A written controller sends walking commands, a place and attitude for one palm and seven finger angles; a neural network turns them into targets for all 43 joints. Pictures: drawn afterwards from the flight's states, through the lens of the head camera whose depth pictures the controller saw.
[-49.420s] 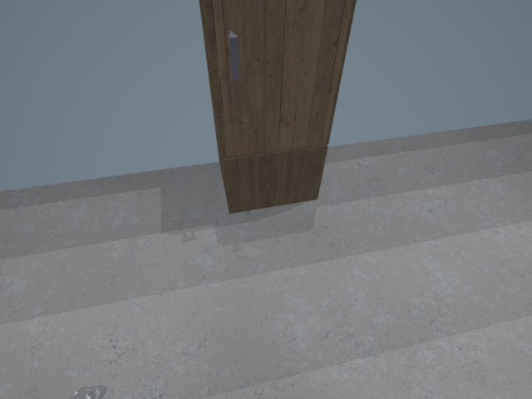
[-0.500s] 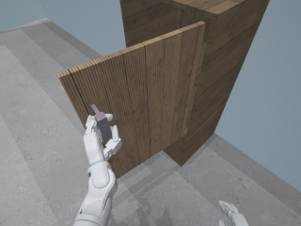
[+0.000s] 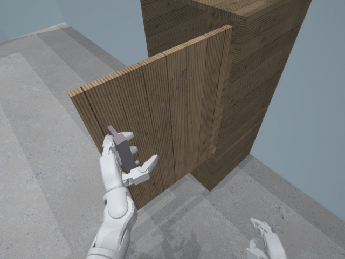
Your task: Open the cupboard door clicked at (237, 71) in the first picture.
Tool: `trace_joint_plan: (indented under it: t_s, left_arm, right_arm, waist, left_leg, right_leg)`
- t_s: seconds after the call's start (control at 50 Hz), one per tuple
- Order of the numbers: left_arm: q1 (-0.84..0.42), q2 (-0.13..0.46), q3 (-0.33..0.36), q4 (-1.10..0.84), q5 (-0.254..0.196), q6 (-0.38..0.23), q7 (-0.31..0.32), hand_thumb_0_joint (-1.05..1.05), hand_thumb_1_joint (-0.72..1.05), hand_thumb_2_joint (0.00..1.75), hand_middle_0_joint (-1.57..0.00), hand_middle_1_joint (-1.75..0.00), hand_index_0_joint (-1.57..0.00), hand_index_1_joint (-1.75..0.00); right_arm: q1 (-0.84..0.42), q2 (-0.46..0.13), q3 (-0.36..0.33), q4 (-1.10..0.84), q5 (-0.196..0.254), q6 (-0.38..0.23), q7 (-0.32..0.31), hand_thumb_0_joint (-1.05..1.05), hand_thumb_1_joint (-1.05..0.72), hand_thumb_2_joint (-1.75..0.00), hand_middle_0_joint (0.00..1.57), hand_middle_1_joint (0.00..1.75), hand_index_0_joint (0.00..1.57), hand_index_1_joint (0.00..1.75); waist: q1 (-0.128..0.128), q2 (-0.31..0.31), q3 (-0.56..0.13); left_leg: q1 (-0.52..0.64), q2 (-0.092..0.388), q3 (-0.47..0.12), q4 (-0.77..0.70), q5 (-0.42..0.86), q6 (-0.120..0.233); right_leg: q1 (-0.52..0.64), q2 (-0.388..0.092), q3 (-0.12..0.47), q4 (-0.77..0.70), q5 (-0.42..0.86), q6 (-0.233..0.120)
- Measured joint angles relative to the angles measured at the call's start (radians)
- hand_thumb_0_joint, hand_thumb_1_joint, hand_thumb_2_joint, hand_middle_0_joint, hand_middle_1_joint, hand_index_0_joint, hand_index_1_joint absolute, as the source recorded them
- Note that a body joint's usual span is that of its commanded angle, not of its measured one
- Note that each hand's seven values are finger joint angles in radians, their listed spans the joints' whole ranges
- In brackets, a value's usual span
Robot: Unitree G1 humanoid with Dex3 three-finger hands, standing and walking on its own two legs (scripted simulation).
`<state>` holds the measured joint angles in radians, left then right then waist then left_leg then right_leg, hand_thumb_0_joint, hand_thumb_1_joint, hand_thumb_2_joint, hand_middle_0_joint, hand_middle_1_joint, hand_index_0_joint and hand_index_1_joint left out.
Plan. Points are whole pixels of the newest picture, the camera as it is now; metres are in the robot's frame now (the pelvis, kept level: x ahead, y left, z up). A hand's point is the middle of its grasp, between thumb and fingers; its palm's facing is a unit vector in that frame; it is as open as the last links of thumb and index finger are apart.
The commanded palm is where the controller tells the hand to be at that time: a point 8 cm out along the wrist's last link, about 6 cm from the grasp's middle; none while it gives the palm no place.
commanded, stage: open thumb and fingers to let go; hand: left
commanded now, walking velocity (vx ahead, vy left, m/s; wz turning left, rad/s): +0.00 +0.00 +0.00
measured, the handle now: (121, 150) +0.35 +0.14 +0.07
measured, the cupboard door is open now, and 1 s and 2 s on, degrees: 86 89 87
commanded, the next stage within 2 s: slide the hand sideways off the handle in 0.44 s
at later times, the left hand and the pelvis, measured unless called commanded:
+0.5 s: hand (136, 163) +0.32 +0.10 +0.07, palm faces +0.33 -0.94 +0.00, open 14.4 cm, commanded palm +0.28 +0.14 +0.07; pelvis +0.00 +0.02 +0.00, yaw -1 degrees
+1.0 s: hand (133, 179) +0.28 +0.10 +0.07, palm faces -0.15 -0.99 +0.01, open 16.1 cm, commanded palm +0.25 +0.18 +0.07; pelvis +0.00 +0.05 +0.00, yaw -3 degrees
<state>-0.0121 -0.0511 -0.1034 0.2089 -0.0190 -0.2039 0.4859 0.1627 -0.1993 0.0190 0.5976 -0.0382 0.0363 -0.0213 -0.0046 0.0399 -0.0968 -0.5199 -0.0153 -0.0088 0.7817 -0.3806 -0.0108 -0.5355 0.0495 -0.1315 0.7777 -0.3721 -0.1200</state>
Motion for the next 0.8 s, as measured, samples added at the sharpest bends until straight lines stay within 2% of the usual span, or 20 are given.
trace_joint_plan:
  t_s: [0.12, 0.22, 0.32, 0.56, 0.58, 0.6, 0.64, 0.68, 0.72, 0.76, 0.8]
  left_arm:
    - [-0.009, 0.0, 0.002, 0.007, 0.005, -0.009, -0.007, 0.0, -0.23, 0.42, -0.32, -1.22, -0.34, -1.22]
    - [0.002, -0.006, -0.009, -0.004, 0.009, -0.008, 0.001, 0.0, -0.39, 0.34, -0.3, -1.11, -0.32, -1.11]
    - [0.01, -0.019, -0.028, -0.014, 0.029, -0.003, 0.024, -0.01, -0.47, 0.31, -0.28, -0.95, -0.3, -0.95]
    - [0.006, -0.03, -0.083, -0.03, 0.057, 0.021, 0.055, -0.01, -0.5, 0.3, -0.42, -0.69, -0.43, -0.69]
    - [0.007, -0.025, -0.082, -0.03, 0.065, 0.017, 0.039, -0.01, -0.5, 0.3, -0.43, -0.67, -0.42, -0.67]
    - [0.012, -0.011, -0.081, -0.033, 0.068, 0.007, -0.006, -0.01, -0.5, 0.3, -0.42, -0.65, -0.4, -0.65]
    - [0.019, 0.04, -0.081, -0.034, 0.059, -0.022, -0.136, -0.01, -0.5, 0.3, -0.39, -0.59, -0.34, -0.6]
    - [0.018, 0.101, -0.088, -0.03, 0.027, -0.05, -0.275, -0.01, -0.5, 0.3, -0.34, -0.52, -0.28, -0.53]
    - [0.01, 0.142, -0.096, -0.026, -0.031, -0.061, -0.389, -0.01, -0.5, 0.3, -0.29, -0.46, -0.23, -0.47]
    - [-0.001, 0.153, -0.098, -0.019, -0.08, -0.052, -0.452, -0.01, -0.51, 0.3, -0.26, -0.41, -0.2, -0.42]
    - [-0.005, 0.141, -0.093, -0.017, -0.105, -0.038, -0.468, -0.01, -0.51, 0.3, -0.23, -0.38, -0.18, -0.38]
  right_arm:
    - [0.007, -0.002, -0.004, 0.005, 0.001, 0.008, 0.0, 0.01, -0.9, -0.9, 0.2, 0.3, 0.2, 0.3]
    - [0.023, -0.004, -0.009, 0.001, 0.001, 0.01, 0.003, 0.01, -0.9, -0.9, 0.2, 0.3, 0.2, 0.3]
    - [0.035, -0.005, -0.012, -0.005, -0.002, 0.009, 0.008, 0.01, -0.9, -0.9, 0.2, 0.3, 0.2, 0.3]
    - [0.028, 0.001, -0.008, -0.015, -0.006, 0.002, 0.017, 0.01, -0.9, -0.9, 0.2, 0.3, 0.2, 0.3]
    - [0.025, 0.002, -0.004, -0.015, -0.004, 0.0, 0.018, 0.01, -0.9, -0.9, 0.2, 0.3, 0.2, 0.3]
    - [0.026, 0.002, -0.001, -0.018, 0.0, -0.001, 0.019, 0.01, -0.9, -0.9, 0.2, 0.3, 0.2, 0.3]
    - [0.036, 0.0, 0.002, -0.03, 0.012, -0.008, 0.015, 0.01, -0.9, -0.9, 0.2, 0.3, 0.2, 0.3]
    - [0.046, -0.007, 0.008, -0.041, 0.027, -0.023, 0.007, 0.01, -0.9, -0.9, 0.2, 0.3, 0.2, 0.3]
    - [0.055, -0.017, 0.015, -0.048, 0.045, -0.038, -0.001, 0.01, -0.9, -0.9, 0.2, 0.3, 0.2, 0.3]
    - [0.06, -0.024, 0.021, -0.05, 0.059, -0.053, -0.007, 0.01, -0.9, -0.9, 0.2, 0.3, 0.2, 0.3]
    - [0.064, -0.028, 0.025, -0.053, 0.065, -0.065, -0.006, 0.01, -0.9, -0.9, 0.2, 0.3, 0.2, 0.3]
  waist:
    - [0.002, -0.004, 0.001]
    - [-0.001, -0.002, -0.001]
    - [-0.002, -0.001, -0.003]
    - [0.009, 0.005, -0.006]
    - [0.009, 0.003, -0.003]
    - [0.009, 0.001, 0.0]
    - [0.014, -0.001, 0.007]
    - [0.017, 0.004, 0.017]
    - [0.018, 0.012, 0.028]
    - [0.016, 0.017, 0.033]
    - [0.013, 0.017, 0.034]
  left_leg:
    - [-0.005, -0.002, 0.004, 0.003, -0.002, 0.003]
    - [-0.004, -0.004, 0.01, 0.004, -0.005, 0.01]
    - [-0.009, -0.007, 0.016, 0.015, -0.013, 0.018]
    - [-0.035, -0.016, 0.021, 0.06, -0.031, 0.037]
    - [-0.036, -0.018, 0.021, 0.062, -0.032, 0.039]
    - [-0.037, -0.021, 0.021, 0.065, -0.031, 0.041]
    - [-0.038, -0.024, 0.021, 0.07, -0.031, 0.045]
    - [-0.036, -0.026, 0.019, 0.076, -0.031, 0.048]
    - [-0.031, -0.027, 0.016, 0.078, -0.03, 0.051]
    - [-0.027, -0.027, 0.019, 0.075, -0.028, 0.055]
    - [-0.023, -0.028, 0.026, 0.069, -0.024, 0.059]
  right_leg:
    - [-0.007, -0.002, 0.004, 0.004, -0.001, 0.002]
    - [-0.007, -0.003, 0.01, 0.005, -0.002, 0.007]
    - [-0.012, -0.007, 0.016, 0.015, -0.007, 0.013]
    - [-0.033, -0.018, 0.018, 0.05, -0.019, 0.03]
    - [-0.034, -0.02, 0.019, 0.054, -0.02, 0.031]
    - [-0.035, -0.023, 0.019, 0.058, -0.021, 0.033]
    - [-0.036, -0.026, 0.018, 0.064, -0.021, 0.035]
    - [-0.031, -0.029, 0.015, 0.066, -0.021, 0.038]
    - [-0.022, -0.029, 0.013, 0.062, -0.017, 0.041]
    - [-0.016, -0.03, 0.015, 0.056, -0.012, 0.045]
    - [-0.015, -0.03, 0.022, 0.051, -0.006, 0.049]
